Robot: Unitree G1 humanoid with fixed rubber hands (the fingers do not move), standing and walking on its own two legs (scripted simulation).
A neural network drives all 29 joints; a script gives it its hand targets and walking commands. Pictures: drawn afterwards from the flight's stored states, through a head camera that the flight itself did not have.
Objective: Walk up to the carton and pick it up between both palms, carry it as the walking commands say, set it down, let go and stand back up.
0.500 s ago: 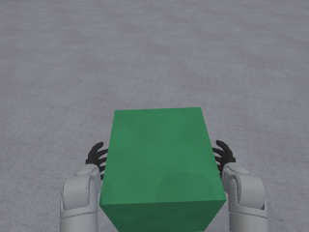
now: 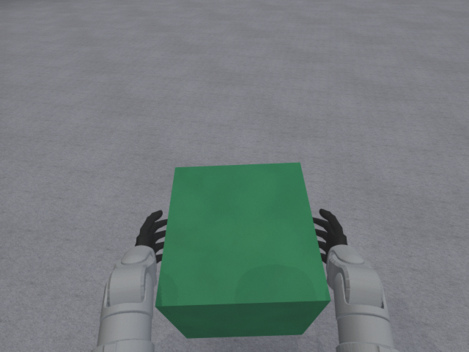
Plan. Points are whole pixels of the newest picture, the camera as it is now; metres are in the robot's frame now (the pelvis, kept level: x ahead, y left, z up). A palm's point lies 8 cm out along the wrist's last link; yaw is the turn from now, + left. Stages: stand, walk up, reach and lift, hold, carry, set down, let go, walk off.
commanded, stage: hold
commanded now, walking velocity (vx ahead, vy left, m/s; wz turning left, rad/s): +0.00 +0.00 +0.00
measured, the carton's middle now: (241, 254) +0.32 +0.00 -0.02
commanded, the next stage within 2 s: set down in 0.06 s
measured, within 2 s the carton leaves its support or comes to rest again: neither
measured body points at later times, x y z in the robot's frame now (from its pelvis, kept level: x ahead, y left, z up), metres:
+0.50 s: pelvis +0.02 +0.00 +0.00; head +0.02 -0.01 +0.45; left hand +0.31 +0.17 -0.01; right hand +0.31 -0.16 -0.02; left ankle +0.01 +0.10 -0.74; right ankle +0.05 -0.10 -0.74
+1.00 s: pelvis -0.02 -0.01 -0.04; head +0.09 -0.02 +0.40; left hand +0.33 +0.18 -0.09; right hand +0.34 -0.15 -0.09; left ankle +0.01 +0.10 -0.74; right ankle +0.05 -0.10 -0.74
